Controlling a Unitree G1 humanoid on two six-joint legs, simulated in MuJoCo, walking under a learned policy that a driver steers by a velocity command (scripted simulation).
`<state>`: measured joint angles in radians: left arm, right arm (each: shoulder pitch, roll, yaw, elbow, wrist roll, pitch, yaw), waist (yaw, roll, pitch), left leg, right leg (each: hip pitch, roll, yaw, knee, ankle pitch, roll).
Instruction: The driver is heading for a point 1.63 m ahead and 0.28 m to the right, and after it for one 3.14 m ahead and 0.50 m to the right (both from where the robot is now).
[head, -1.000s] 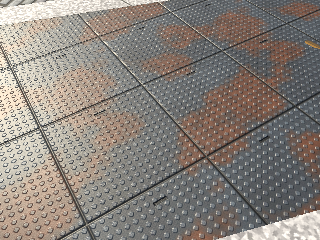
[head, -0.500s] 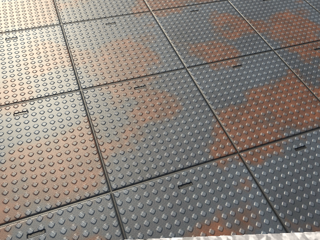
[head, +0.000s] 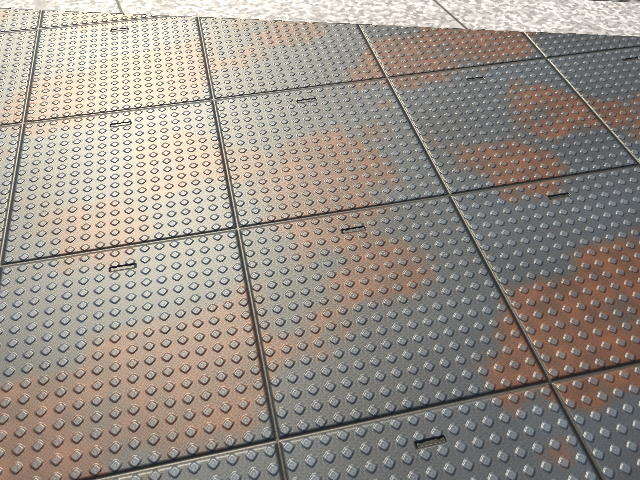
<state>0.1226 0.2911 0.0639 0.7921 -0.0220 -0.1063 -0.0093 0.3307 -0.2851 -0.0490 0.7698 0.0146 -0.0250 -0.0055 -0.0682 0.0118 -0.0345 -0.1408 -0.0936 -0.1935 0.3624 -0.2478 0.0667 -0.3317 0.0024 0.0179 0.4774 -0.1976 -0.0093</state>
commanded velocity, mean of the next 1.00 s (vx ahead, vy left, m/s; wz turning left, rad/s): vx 0.48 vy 0.00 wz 0.03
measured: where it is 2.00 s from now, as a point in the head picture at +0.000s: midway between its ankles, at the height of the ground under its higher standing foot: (328, 273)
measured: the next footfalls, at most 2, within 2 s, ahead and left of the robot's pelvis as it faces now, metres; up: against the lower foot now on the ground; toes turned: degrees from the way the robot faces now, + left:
right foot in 0.04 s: +0.08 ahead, -0.13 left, +0.00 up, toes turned +1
left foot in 0.50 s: +0.42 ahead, +0.10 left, +0.00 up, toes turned +1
